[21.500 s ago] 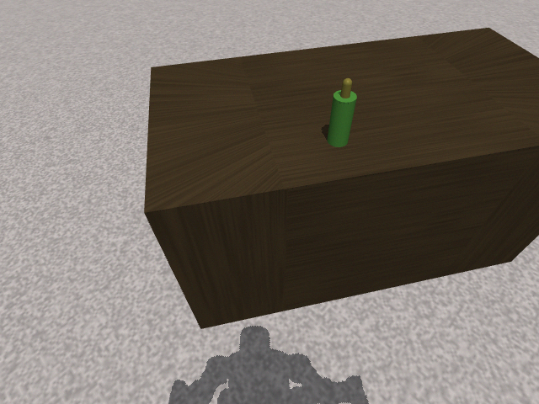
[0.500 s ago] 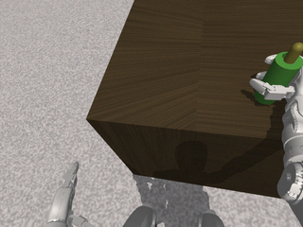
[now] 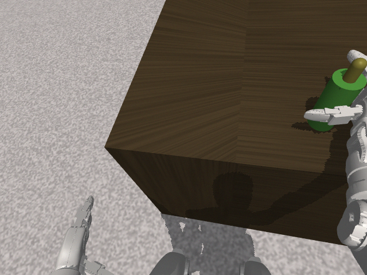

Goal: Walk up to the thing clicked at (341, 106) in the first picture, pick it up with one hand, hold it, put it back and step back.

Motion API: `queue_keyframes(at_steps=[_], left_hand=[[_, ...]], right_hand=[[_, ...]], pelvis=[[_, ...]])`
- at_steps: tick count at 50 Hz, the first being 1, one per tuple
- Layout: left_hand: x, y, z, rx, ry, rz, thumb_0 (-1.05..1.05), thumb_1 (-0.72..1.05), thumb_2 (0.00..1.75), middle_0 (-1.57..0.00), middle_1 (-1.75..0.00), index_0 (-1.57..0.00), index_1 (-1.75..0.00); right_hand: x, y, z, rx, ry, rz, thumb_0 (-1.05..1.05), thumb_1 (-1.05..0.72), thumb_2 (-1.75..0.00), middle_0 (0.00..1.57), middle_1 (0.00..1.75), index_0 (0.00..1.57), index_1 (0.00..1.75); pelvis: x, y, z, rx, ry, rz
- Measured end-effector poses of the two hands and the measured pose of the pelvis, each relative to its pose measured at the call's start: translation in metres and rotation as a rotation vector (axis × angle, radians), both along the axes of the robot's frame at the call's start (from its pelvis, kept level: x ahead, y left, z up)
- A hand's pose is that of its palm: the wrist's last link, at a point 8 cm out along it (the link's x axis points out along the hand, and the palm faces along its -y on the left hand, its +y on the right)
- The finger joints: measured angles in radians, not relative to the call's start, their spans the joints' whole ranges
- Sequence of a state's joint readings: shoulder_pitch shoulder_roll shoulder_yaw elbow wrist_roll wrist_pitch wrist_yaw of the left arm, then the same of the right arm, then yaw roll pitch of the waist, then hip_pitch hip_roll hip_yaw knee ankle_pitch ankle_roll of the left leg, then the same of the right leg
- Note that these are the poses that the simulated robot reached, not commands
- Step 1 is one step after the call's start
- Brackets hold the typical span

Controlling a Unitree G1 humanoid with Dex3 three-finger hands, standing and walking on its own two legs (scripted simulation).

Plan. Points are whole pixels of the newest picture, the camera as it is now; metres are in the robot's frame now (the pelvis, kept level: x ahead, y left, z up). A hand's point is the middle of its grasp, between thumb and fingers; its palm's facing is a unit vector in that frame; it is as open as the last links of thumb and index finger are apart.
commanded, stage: withdraw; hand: right
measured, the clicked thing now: (337, 95) +0.49 -0.22 +0.09
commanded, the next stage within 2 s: rise in 0.18 s
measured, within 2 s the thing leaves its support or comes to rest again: neither
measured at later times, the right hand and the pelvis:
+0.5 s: hand out of the picture +0.46 -0.31 +0.17, palm faces +0.31 +0.92 -0.24, open 17.3 cm; pelvis +0.02 +0.00 +0.04, yaw -1 degrees
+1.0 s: hand out of the picture +0.28 -0.28 +0.14, palm faces +0.36 +0.87 -0.34, open 17.6 cm; pelvis +0.04 +0.00 +0.06, yaw -2 degrees
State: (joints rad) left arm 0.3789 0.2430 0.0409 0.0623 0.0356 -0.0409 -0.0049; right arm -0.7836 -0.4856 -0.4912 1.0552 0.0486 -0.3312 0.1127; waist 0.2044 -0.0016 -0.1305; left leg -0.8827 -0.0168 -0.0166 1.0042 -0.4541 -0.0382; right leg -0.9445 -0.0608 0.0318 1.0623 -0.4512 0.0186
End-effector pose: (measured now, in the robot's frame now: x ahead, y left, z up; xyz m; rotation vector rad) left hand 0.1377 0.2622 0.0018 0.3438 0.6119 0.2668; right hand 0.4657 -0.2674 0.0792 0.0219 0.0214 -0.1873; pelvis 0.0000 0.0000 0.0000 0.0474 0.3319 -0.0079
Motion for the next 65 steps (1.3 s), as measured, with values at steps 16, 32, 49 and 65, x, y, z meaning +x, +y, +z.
queue_keyframes(at_steps=[16,32,49,65], left_hand=[[0.01,-0.008,-0.012,-0.112,0.063,0.004,-0.01,-0.5,0.03,-0.06,-0.05,-0.07,-0.04],[0.02,-0.018,-0.004,-0.178,0.129,-0.068,-0.01,-0.5,0.05,-0.06,-0.06,-0.07,-0.05],[0.051,-0.011,0.003,-0.191,0.058,-0.008,-0.01,-0.51,0.06,-0.05,-0.05,-0.06,-0.05],[0.045,0.013,0.003,-0.146,-0.009,0.001,-0.01,-0.51,0.05,-0.06,-0.06,-0.06,-0.05]], right_hand=[[-0.007,-0.051,0.107,-0.037,-0.033,-0.012,-0.01,0.48,-0.05,0.1,0.07,0.1,0.07],[-0.074,-0.123,0.108,-0.28,0.194,-0.311,-0.02,0.58,-0.04,0.07,0.06,0.07,0.06],[-0.217,-0.055,0.084,-0.343,0.114,-0.206,-0.02,0.59,-0.04,0.07,0.06,0.06,0.06],[-0.332,-0.022,0.071,-0.348,0.218,-0.278,-0.02,0.59,-0.05,0.06,0.06,0.06,0.06]], pelvis=[[0.014,0.0,0.028,-0.013,-0.074,-0.009],[0.023,0.002,0.049,-0.03,-0.15,-0.009],[0.038,-0.001,0.058,-0.035,-0.26,-0.019],[0.016,0.015,0.055,-0.062,-0.314,-0.052]])
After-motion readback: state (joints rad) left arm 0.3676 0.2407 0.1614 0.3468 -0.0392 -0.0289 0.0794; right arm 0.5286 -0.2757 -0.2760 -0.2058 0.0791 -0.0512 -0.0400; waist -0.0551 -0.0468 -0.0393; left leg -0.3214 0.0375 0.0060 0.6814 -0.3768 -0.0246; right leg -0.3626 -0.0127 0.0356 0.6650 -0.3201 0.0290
